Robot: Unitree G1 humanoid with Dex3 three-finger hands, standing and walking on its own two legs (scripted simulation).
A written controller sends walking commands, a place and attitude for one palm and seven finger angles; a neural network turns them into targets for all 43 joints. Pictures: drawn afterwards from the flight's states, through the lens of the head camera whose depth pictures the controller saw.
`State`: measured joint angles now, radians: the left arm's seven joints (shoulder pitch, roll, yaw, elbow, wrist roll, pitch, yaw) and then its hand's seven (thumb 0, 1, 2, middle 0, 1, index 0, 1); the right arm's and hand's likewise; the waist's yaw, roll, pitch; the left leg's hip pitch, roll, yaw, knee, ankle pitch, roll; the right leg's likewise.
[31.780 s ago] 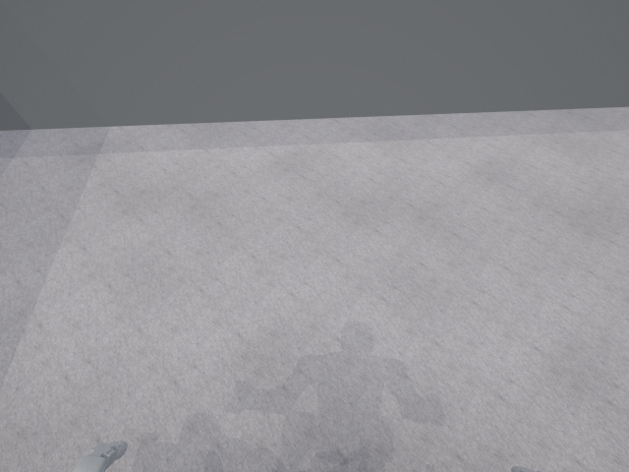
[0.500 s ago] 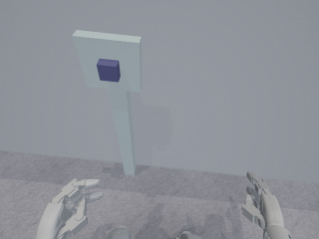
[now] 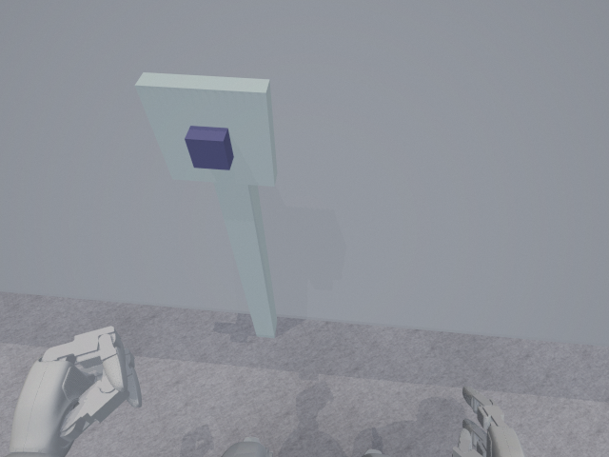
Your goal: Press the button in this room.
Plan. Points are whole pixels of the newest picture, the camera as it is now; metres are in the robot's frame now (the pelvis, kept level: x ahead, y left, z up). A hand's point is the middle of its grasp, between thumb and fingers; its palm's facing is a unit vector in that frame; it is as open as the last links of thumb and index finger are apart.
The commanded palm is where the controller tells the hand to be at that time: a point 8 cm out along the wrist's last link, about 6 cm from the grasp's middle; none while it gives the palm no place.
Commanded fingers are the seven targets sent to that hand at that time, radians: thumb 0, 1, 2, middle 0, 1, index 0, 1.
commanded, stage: raise the hand and make a fist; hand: left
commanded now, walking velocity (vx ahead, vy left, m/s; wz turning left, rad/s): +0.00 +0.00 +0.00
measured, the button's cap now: (211, 146) +0.49 +0.16 +0.13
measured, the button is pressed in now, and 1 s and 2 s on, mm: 0 0 0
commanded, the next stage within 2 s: aim a knuckle at the button in 1.06 s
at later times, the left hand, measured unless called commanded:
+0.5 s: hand (111, 354) +0.21 +0.21 +0.09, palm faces -0.05 -1.00 -0.06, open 3.1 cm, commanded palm +0.19 +0.27 +0.11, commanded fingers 0.00 0.90 0.90 -1.30 -1.50 -1.30 -1.50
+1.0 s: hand (104, 327) +0.23 +0.22 +0.12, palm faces -0.02 -1.00 -0.06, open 3.1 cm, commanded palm +0.20 +0.27 +0.12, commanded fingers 0.00 0.90 0.90 -1.30 -1.50 -1.30 -1.50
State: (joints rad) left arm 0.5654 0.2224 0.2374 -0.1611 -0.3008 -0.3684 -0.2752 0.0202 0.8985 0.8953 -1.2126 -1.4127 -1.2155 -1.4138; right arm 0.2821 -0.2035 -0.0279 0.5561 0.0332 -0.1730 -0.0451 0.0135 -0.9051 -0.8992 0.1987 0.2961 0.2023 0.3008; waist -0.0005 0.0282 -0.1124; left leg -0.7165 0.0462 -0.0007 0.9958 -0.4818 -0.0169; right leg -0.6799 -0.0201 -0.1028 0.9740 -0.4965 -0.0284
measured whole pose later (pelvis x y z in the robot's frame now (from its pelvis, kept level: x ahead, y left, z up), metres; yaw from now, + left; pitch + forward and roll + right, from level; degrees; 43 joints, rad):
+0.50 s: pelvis +0.00 +0.02 +0.02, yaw +0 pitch +7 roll -2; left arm 0.40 0.28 0.21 -0.10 -0.30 -0.22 -0.33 0.02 0.90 0.90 -1.29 -1.50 -1.30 -1.50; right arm 0.25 -0.23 0.04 0.51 0.04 -0.20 -0.05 0.01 -0.91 -0.90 0.20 0.30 0.20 0.30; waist 0.00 0.03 -0.10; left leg -0.57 0.04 0.00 0.89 -0.44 0.01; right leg -0.52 -0.02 -0.10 0.83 -0.44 -0.01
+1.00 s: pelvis +0.00 +0.01 +0.03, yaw +0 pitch +5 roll -1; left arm 0.32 0.28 0.26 -0.05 -0.31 -0.19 -0.33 0.02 0.90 0.90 -1.29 -1.50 -1.30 -1.50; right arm 0.27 -0.26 0.03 0.55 0.04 -0.22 -0.05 0.01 -0.91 -0.90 0.20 0.30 0.20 0.30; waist 0.00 0.03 -0.08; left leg -0.48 0.03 0.01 0.79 -0.40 0.00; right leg -0.44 -0.02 -0.09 0.75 -0.40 -0.01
